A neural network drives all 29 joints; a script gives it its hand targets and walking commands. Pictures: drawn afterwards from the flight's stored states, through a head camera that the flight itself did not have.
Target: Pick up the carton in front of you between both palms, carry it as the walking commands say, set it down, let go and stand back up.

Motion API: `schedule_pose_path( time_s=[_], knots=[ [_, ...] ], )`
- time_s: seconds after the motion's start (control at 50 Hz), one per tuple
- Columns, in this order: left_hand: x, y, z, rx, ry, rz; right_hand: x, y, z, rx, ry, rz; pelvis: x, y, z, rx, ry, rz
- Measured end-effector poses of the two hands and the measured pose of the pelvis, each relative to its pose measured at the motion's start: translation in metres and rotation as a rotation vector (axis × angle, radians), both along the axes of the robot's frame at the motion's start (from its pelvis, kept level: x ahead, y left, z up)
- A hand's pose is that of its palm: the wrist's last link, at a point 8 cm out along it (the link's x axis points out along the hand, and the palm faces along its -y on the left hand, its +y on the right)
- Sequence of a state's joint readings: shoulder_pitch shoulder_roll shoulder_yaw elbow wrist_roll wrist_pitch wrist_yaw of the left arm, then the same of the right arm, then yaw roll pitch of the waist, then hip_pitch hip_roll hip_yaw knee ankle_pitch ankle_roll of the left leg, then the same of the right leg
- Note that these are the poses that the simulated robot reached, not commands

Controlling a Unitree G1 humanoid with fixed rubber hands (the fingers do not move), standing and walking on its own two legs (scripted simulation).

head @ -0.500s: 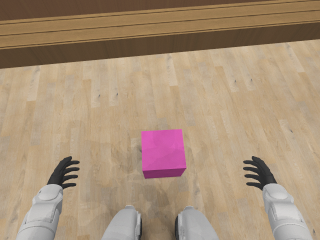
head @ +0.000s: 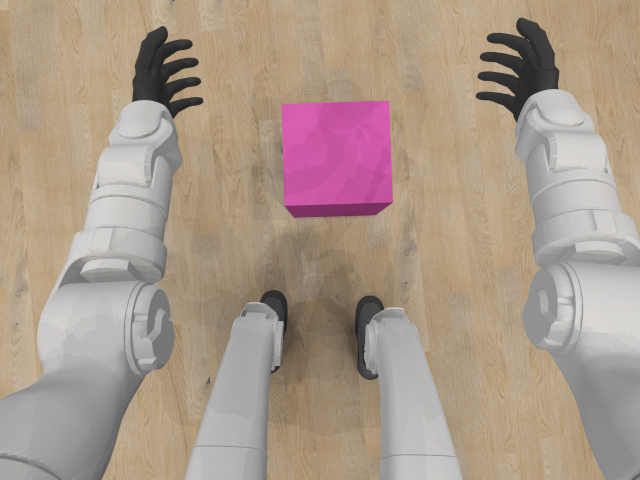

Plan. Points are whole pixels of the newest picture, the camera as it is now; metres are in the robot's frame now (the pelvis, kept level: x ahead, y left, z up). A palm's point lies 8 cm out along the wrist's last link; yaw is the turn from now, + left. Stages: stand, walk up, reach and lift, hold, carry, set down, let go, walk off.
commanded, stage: reach and lift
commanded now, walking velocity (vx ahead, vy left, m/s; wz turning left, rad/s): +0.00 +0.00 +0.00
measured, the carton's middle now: (334, 167) +0.53 -0.01 -0.53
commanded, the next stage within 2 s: none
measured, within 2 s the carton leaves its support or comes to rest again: leaves its support in 1.88 s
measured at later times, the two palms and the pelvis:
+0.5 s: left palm (215, 129) +0.52 +0.19 -0.26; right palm (461, 124) +0.54 -0.19 -0.25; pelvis +0.02 +0.00 -0.10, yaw +1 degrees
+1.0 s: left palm (244, 160) +0.52 +0.18 -0.45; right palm (424, 157) +0.54 -0.19 -0.45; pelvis -0.03 +0.01 -0.27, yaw +1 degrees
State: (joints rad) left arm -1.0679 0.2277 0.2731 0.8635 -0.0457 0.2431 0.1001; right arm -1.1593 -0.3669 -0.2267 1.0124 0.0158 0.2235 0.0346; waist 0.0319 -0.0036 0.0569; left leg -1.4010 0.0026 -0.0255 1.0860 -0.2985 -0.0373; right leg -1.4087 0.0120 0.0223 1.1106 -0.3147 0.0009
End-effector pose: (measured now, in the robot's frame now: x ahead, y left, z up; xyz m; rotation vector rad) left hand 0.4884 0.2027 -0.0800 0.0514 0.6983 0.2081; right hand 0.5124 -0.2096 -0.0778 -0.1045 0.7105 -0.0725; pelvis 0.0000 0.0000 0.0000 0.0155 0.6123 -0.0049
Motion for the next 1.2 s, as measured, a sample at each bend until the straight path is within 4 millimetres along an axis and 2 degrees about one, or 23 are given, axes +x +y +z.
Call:
schedule_pose_path(
  time_s=[0.08,0.14,0.24,0.32,0.4,0.48,0.6,0.7,0.84,1.02,1.1,1.2],
  knots=[
    [0.027,-0.012,-0.010,-0.013,-0.037,0.004,0.028,0.008,-0.009,0.018,-0.035,0.006,-0.002,0.000,-0.008,0.002,0.063,-0.001],
    [0.040,-0.017,-0.020,-0.016,-0.056,0.002,0.041,0.011,-0.019,0.023,-0.055,0.009,0.002,-0.001,-0.010,0.005,0.109,-0.002],
    [0.045,-0.019,-0.046,-0.013,-0.055,-0.002,0.048,0.013,-0.046,0.027,-0.058,0.005,0.013,0.000,-0.013,0.007,0.184,-0.002],
    [0.041,-0.018,-0.077,-0.013,-0.036,0.003,0.044,0.015,-0.076,0.030,-0.044,-0.007,0.023,0.001,-0.026,0.008,0.245,-0.001],
    [0.035,-0.016,-0.117,-0.016,-0.015,0.008,0.036,0.018,-0.117,0.029,-0.024,-0.020,0.027,0.002,-0.053,0.008,0.297,0.001],
    [0.032,-0.016,-0.164,-0.014,-0.006,0.005,0.030,0.017,-0.164,0.019,-0.015,-0.031,0.024,0.003,-0.091,0.009,0.325,0.004],
    [0.030,-0.015,-0.230,-0.013,-0.011,-0.004,0.024,0.011,-0.233,0.004,-0.023,-0.037,0.009,0.006,-0.152,0.012,0.304,0.007],
    [0.030,-0.014,-0.271,-0.019,-0.019,-0.002,0.023,0.010,-0.275,0.005,-0.035,-0.039,-0.006,0.008,-0.198,0.013,0.240,0.008],
    [0.030,-0.019,-0.315,-0.026,0.010,-0.005,0.026,0.016,-0.318,0.013,-0.015,-0.037,-0.023,0.007,-0.242,0.014,0.151,0.008],
    [0.029,-0.022,-0.374,-0.033,0.047,-0.015,0.025,0.023,-0.377,0.015,0.026,-0.032,-0.027,0.005,-0.275,0.014,0.069,0.012],
    [0.029,-0.021,-0.388,-0.035,0.045,-0.011,0.027,0.025,-0.391,0.014,0.022,-0.023,-0.023,0.005,-0.283,0.013,0.035,0.010],
    [0.035,-0.021,-0.389,-0.035,0.029,-0.005,0.037,0.029,-0.392,0.018,0.003,-0.006,-0.018,0.005,-0.290,0.016,0.028,0.011]
  ],
)
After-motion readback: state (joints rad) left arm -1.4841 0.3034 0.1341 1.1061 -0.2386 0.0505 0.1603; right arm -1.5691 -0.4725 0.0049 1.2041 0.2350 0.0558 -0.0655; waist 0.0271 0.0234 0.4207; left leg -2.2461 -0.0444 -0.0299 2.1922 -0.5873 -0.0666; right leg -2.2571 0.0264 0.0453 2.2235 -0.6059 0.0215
